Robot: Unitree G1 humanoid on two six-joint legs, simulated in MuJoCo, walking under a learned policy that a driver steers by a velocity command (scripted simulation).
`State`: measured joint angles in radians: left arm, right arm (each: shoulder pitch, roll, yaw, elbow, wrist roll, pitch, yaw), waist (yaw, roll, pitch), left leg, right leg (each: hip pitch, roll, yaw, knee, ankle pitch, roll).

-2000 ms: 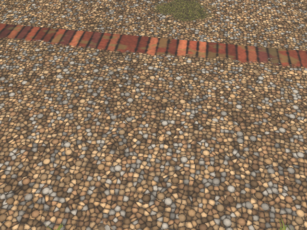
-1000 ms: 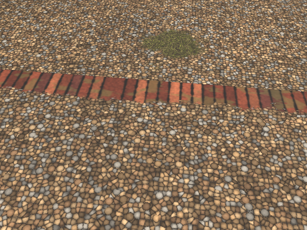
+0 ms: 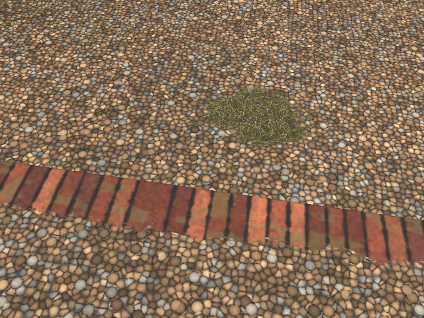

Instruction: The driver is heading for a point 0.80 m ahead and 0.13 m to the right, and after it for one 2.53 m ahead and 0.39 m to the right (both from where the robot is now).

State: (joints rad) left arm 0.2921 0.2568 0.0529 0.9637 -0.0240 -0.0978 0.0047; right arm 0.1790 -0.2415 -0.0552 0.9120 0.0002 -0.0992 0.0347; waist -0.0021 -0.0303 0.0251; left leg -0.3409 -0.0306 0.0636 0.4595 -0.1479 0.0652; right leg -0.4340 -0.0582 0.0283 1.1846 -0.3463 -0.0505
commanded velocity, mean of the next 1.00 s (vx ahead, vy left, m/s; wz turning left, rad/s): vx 0.50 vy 0.00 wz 0.00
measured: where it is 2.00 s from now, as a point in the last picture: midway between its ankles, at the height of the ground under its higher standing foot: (213, 216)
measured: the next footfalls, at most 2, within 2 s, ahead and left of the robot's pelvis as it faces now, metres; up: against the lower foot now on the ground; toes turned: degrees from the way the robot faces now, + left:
right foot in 0.42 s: +0.42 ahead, -0.15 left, +0.00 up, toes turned -3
left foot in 1.00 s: +0.72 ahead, +0.10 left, +0.00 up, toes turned +3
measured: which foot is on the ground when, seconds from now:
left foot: down 0.00-0.44, up 0.46-0.98, down 1.00-1.00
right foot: up 0.00-0.40, down 0.42-1.00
